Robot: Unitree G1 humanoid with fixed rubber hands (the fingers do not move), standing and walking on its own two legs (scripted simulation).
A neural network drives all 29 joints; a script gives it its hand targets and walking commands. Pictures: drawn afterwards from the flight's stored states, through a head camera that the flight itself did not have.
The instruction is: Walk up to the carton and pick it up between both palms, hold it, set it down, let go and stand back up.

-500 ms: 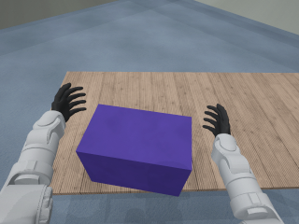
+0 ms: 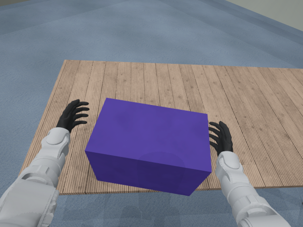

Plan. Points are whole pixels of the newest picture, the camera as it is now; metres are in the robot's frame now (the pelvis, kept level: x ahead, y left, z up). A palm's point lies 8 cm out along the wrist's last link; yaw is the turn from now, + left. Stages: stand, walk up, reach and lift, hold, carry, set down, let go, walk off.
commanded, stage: reach and lift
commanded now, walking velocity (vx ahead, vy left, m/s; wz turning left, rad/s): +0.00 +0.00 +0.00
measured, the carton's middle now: (149, 148) +0.35 +0.01 -0.01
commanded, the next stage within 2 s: none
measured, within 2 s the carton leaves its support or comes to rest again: leaves its support in 1.90 s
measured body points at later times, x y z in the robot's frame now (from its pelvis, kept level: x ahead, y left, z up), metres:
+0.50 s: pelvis +0.00 +0.02 -0.01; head +0.07 +0.04 +0.44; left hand +0.43 +0.24 +0.03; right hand +0.37 -0.19 +0.00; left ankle +0.03 +0.11 -0.72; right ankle -0.01 -0.13 -0.72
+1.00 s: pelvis +0.00 +0.02 -0.01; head +0.07 +0.03 +0.44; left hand +0.43 +0.20 +0.02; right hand +0.37 -0.19 +0.00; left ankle +0.03 +0.11 -0.72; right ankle -0.01 -0.13 -0.72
